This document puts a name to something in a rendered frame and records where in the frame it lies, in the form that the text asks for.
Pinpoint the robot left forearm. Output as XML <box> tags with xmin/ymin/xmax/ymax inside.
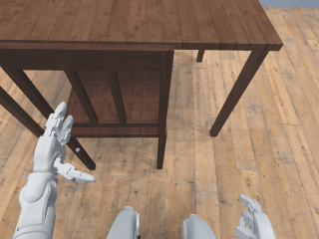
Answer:
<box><xmin>12</xmin><ymin>171</ymin><xmax>59</xmax><ymax>239</ymax></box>

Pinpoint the robot left hand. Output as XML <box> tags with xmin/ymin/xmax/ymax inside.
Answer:
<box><xmin>33</xmin><ymin>102</ymin><xmax>97</xmax><ymax>183</ymax></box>

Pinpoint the chair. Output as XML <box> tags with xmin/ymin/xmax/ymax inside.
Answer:
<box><xmin>0</xmin><ymin>42</ymin><xmax>174</xmax><ymax>170</ymax></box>

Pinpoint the table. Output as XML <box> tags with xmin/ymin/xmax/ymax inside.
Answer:
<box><xmin>0</xmin><ymin>0</ymin><xmax>284</xmax><ymax>137</ymax></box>

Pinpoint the left robot thigh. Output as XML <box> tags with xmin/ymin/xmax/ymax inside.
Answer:
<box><xmin>106</xmin><ymin>209</ymin><xmax>141</xmax><ymax>239</ymax></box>

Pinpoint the right robot shin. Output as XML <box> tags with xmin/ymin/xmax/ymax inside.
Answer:
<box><xmin>188</xmin><ymin>214</ymin><xmax>198</xmax><ymax>218</ymax></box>

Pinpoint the robot right hand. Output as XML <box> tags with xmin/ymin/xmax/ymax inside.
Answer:
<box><xmin>236</xmin><ymin>194</ymin><xmax>277</xmax><ymax>239</ymax></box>

